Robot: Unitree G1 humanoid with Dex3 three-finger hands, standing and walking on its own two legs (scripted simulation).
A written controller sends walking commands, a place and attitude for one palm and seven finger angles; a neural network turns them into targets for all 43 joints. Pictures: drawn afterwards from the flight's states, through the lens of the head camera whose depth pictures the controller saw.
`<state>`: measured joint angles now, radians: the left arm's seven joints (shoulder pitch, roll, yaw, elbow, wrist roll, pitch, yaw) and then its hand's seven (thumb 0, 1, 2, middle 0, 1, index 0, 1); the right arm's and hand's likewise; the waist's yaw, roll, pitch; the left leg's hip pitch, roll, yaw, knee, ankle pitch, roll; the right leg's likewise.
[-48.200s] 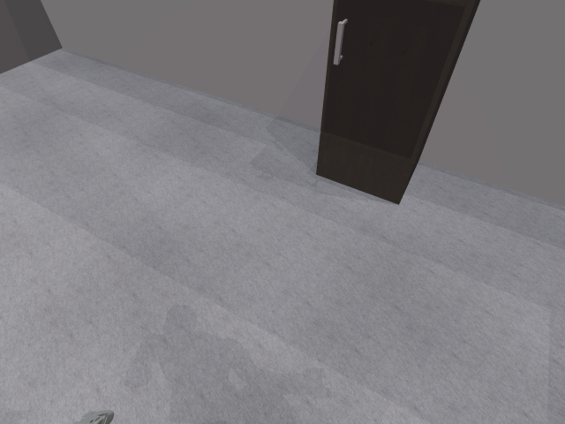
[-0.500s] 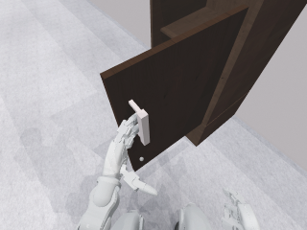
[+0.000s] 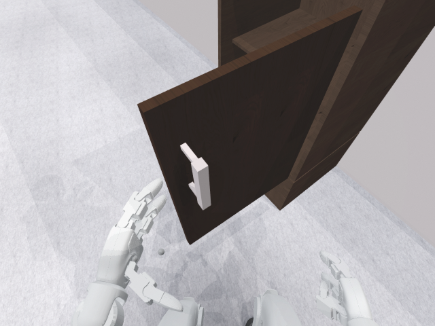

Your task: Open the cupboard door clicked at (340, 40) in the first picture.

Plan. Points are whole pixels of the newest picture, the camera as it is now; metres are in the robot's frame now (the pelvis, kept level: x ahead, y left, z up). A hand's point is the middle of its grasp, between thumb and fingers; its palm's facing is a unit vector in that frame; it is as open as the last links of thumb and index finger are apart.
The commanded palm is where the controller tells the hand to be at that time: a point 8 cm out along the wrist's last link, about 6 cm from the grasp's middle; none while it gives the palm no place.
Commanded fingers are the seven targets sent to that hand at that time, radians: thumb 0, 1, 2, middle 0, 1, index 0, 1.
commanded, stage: slide the hand sideways off the handle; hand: left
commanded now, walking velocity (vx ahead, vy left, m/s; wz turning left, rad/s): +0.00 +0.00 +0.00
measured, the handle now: (196, 178) +0.36 +0.07 +0.05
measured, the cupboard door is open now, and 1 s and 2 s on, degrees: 88 88 88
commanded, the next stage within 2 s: draw the hand back to the body in 0.16 s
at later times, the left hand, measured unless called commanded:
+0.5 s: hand (127, 255) +0.22 +0.14 +0.09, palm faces -0.11 -0.99 -0.07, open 16.3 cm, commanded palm +0.19 +0.21 +0.10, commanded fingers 0.00 -0.50 0.30 -0.15 -0.30 -0.15 -0.30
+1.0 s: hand (41, 245) +0.21 +0.22 +0.16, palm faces +0.20 -0.91 -0.36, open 14.5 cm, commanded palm +0.17 +0.27 +0.19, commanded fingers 0.00 0.13 0.57 -0.17 -0.30 -0.17 -0.30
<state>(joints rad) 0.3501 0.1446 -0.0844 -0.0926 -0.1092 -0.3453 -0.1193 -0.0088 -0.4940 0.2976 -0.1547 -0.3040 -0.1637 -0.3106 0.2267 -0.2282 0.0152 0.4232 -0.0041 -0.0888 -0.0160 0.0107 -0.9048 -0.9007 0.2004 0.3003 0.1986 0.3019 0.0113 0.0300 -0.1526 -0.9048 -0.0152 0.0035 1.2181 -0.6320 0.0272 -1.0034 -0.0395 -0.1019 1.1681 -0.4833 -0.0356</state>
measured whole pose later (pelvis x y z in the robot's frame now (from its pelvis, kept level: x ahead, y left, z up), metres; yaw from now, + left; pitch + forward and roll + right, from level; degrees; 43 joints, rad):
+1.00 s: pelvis +0.02 +0.02 +0.07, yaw -1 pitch +4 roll -2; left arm 0.60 0.30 0.10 -0.41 -0.03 -0.03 0.09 -0.01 -0.18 0.43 -0.17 -0.30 -0.16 -0.30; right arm 0.28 -0.23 0.05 0.50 0.01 -0.14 -0.10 0.01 -0.90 -0.90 0.20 0.30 0.20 0.30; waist 0.05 0.07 -0.09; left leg -0.37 -0.01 0.01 0.77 -0.48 0.05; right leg -0.46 -0.01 -0.09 0.72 -0.33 0.00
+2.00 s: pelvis +0.02 +0.00 +0.10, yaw -2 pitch -5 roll -1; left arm 0.46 0.34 0.34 -0.38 -0.04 -0.11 0.10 0.02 0.89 0.90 -0.22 -0.31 -0.21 -0.31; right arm 0.20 -0.23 0.02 0.66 -0.01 -0.14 -0.08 0.01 -0.90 -0.90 0.20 0.30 0.20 0.30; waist 0.08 0.08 0.03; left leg -0.01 0.01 0.04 0.40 -0.30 0.02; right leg -0.12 0.03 -0.06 0.37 -0.17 -0.03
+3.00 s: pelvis -0.11 +0.02 +0.09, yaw -3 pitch +2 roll -1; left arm 0.54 0.45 0.41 -0.52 -0.02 -0.21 0.15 0.02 0.89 0.90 -0.22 -0.31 -0.21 -0.31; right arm 0.17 -0.21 -0.01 0.61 0.00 -0.08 -0.08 0.01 -0.90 -0.90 0.20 0.30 0.20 0.30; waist -0.03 -0.03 0.00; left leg -0.33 0.00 -0.01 0.56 -0.26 0.02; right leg -0.34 0.06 0.05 0.51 -0.20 -0.01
